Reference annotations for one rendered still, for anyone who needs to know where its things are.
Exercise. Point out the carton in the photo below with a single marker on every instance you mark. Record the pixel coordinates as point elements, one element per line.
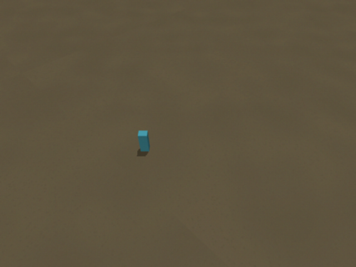
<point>144,140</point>

